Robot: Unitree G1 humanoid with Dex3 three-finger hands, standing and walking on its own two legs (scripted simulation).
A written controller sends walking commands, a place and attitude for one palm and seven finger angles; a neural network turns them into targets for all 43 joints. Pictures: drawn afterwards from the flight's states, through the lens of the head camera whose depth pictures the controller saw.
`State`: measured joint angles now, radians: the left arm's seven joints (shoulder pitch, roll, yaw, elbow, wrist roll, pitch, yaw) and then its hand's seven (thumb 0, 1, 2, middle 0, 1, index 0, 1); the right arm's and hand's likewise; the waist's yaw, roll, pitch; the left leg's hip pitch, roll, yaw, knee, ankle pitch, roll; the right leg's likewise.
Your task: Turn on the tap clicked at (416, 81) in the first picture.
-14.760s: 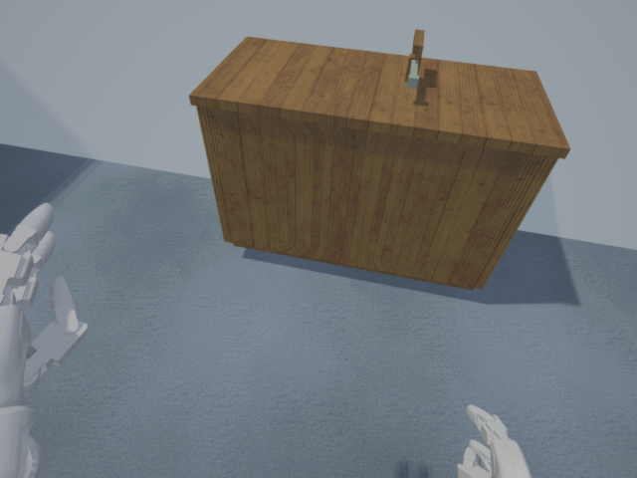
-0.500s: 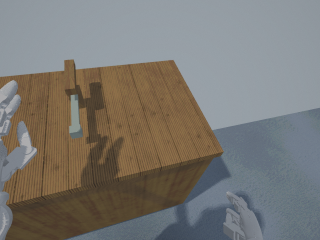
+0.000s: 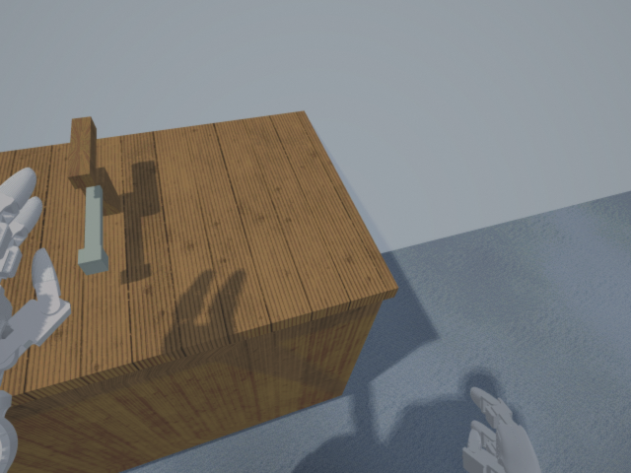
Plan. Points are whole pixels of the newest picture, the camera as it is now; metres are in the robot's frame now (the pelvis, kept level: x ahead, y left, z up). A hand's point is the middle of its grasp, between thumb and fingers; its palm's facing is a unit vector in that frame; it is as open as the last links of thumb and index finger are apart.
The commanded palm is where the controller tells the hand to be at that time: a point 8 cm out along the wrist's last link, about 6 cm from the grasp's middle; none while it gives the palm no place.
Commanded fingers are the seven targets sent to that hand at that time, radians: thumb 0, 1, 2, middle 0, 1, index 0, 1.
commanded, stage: shuffle to correct the standing spot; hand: left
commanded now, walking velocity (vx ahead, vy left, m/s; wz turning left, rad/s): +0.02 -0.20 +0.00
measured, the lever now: (93, 260) +0.36 +0.33 +0.02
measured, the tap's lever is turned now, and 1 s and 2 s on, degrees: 0 0 0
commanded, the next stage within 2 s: come to a stop and stand still in 0.10 s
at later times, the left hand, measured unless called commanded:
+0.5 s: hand (20, 257) +0.24 +0.27 +0.21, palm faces +0.46 -0.75 -0.47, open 7.4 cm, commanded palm +0.16 +0.27 +0.18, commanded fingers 0.00 0.90 0.90 -0.20 -0.30 -0.20 -0.30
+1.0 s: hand out of the picture +0.20 +0.30 +0.17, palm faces +0.40 -0.85 -0.35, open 7.4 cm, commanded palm +0.14 +0.33 +0.18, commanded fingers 0.00 0.90 0.90 -0.20 -0.30 -0.20 -0.30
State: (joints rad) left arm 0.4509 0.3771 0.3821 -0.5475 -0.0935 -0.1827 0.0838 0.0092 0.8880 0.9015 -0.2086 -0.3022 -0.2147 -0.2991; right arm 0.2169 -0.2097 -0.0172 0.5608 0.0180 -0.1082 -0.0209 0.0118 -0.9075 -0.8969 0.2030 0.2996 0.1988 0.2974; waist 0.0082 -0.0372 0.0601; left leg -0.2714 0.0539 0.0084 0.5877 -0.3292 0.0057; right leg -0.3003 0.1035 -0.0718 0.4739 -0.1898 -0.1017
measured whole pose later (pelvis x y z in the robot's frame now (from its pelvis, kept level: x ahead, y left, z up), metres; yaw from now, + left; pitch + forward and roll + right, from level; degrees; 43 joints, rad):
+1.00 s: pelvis -0.02 +0.05 +0.01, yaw +0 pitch -2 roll -1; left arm 0.35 0.36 0.35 -0.38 -0.02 -0.23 0.08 0.01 0.89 0.90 -0.21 -0.30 -0.21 -0.30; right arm 0.23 -0.20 0.04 0.58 0.02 -0.15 -0.01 0.01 -0.91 -0.90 0.20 0.30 0.20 0.30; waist 0.04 -0.03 0.04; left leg -0.21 -0.04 0.05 0.47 -0.23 0.07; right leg -0.25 0.03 -0.03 0.43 -0.16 -0.02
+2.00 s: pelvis +0.01 +0.04 +0.01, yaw +1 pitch -1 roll -1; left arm 0.43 0.36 0.34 -0.45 -0.05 -0.20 0.10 0.01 0.89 0.90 -0.21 -0.30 -0.21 -0.30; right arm 0.22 -0.20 0.02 0.57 0.02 -0.09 -0.03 0.01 -0.91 -0.90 0.20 0.30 0.20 0.30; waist 0.02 -0.01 0.03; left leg -0.18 -0.04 0.03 0.44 -0.25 0.06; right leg -0.21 0.04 -0.05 0.38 -0.17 -0.04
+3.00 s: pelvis +0.01 +0.01 -0.01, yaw +5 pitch +1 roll +0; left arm 0.36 0.35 0.35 -0.39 -0.09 -0.09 0.14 0.01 0.89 0.90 -0.21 -0.30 -0.22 -0.30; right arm 0.15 -0.25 0.03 0.64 0.02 -0.11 -0.02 0.01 -0.91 -0.90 0.20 0.30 0.20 0.30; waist 0.07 0.00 -0.03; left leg -0.33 -0.04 -0.04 0.66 -0.35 0.02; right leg -0.35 0.04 -0.10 0.63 -0.31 -0.08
